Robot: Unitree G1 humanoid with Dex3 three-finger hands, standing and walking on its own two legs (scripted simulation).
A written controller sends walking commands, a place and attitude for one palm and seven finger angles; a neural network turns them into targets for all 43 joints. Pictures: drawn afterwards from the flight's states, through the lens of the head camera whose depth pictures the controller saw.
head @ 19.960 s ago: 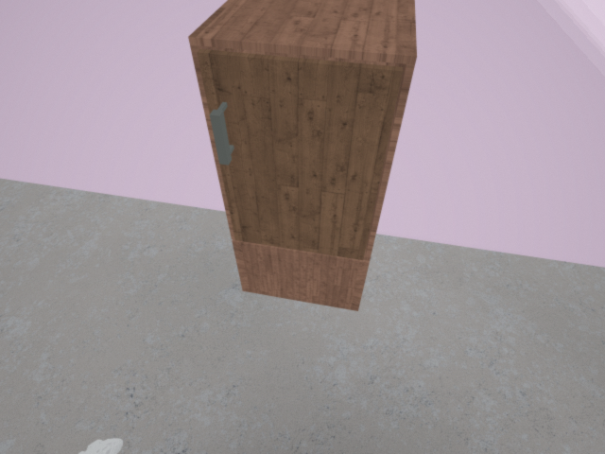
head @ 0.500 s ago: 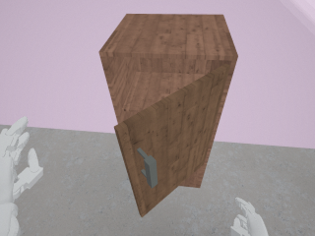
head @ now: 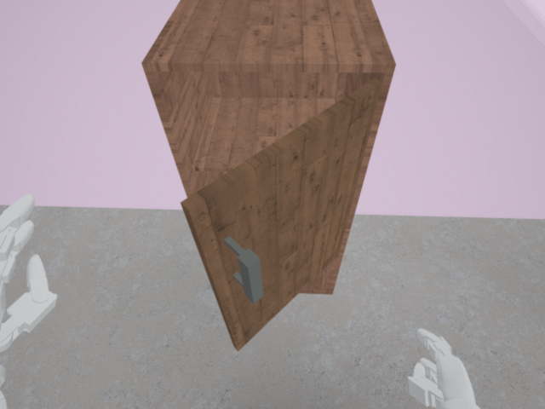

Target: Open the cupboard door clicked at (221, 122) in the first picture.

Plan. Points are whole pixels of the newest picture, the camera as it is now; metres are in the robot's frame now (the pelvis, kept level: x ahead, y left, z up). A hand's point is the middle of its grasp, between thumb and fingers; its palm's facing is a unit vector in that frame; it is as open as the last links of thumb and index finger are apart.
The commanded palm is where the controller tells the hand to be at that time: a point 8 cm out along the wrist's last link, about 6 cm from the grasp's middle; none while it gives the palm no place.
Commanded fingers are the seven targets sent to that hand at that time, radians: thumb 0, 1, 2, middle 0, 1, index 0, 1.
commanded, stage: step back with the hand held close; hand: left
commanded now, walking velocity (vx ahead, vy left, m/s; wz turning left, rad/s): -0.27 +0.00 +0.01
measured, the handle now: (243, 270) +0.33 +0.08 -0.01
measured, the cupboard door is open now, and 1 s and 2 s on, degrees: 47 47 47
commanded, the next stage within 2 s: stop stepping back and stand still in 0.82 s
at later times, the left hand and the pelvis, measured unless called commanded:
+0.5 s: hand out of the picture +0.09 +0.28 +0.16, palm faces +0.48 -0.73 -0.49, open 7.4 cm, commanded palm +0.02 +0.32 +0.17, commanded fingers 0.00 0.90 0.90 -0.20 -0.30 -0.20 -0.30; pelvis -0.09 +0.01 -0.02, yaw +5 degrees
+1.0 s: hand out of the picture -0.01 +0.26 +0.17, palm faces +0.45 -0.78 -0.44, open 7.4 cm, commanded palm -0.06 +0.30 +0.17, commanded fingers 0.00 0.90 0.90 -0.20 -0.30 -0.20 -0.30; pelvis -0.20 +0.00 -0.01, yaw +0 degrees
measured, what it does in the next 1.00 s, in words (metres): walks backwards: right foot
